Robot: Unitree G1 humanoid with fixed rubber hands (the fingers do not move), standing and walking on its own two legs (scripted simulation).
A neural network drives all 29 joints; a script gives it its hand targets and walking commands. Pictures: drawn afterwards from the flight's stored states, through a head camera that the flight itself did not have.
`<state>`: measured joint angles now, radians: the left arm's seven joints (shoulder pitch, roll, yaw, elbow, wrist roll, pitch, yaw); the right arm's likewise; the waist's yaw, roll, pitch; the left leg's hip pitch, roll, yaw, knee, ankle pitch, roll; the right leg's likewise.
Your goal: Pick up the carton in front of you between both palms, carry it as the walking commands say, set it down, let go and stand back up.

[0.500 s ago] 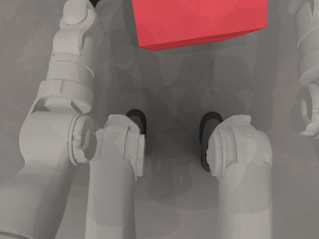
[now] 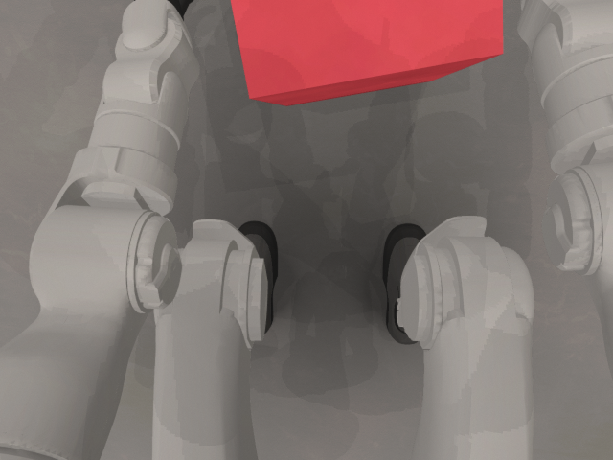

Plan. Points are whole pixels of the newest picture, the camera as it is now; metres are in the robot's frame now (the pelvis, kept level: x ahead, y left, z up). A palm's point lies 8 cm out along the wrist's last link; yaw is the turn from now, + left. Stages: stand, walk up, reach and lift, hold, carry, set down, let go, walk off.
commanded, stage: reach and lift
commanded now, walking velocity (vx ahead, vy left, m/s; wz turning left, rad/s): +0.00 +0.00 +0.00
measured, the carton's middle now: out of the picture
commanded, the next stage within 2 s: none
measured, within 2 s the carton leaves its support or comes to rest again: leaves its support in 0.40 s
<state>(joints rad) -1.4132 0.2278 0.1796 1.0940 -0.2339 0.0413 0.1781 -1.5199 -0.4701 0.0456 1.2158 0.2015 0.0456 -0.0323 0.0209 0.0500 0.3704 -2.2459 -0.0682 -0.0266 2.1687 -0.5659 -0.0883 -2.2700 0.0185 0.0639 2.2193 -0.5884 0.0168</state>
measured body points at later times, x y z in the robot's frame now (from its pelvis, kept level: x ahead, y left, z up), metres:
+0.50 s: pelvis +0.01 +0.00 +0.00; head +0.36 -0.05 +0.27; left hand +0.55 +0.12 -0.16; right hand +0.57 -0.18 -0.16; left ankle +0.12 +0.14 -0.33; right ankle +0.10 -0.12 -0.33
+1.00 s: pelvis -0.01 +0.01 +0.11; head +0.25 -0.02 +0.47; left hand +0.51 +0.12 +0.04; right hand +0.52 -0.18 +0.05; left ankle +0.12 +0.14 -0.34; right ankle +0.10 -0.12 -0.34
